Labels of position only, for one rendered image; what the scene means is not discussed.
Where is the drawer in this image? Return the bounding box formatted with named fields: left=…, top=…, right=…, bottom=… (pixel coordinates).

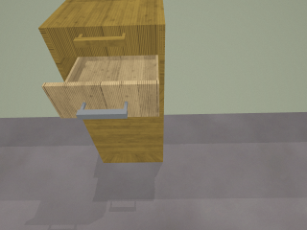
left=41, top=55, right=160, bottom=119

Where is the handle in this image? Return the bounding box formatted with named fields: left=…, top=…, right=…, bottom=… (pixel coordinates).
left=73, top=36, right=127, bottom=48
left=76, top=101, right=128, bottom=120

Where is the cabinet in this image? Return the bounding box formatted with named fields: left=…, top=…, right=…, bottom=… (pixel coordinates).
left=38, top=0, right=166, bottom=163

